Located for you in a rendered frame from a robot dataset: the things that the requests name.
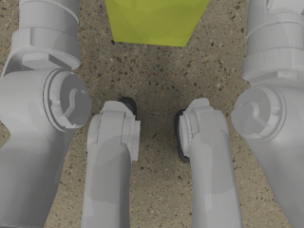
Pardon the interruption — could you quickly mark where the robot left upper arm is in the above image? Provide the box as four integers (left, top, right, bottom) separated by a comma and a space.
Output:
0, 67, 92, 228

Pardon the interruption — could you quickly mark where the robot left shin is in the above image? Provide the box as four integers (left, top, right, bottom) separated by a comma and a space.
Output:
86, 101, 134, 152

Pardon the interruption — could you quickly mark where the left robot foot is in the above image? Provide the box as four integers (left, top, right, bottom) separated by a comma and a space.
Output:
118, 97, 137, 121

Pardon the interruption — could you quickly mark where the robot right upper arm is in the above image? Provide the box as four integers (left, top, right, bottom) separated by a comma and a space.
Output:
231, 83, 304, 228

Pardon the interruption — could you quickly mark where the left robot forearm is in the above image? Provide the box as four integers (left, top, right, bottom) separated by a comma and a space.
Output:
0, 0, 82, 80

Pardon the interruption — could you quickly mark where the right robot forearm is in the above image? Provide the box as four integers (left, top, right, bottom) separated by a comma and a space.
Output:
241, 0, 304, 90

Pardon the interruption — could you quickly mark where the carton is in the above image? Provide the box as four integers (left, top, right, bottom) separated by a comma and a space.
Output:
104, 0, 210, 48

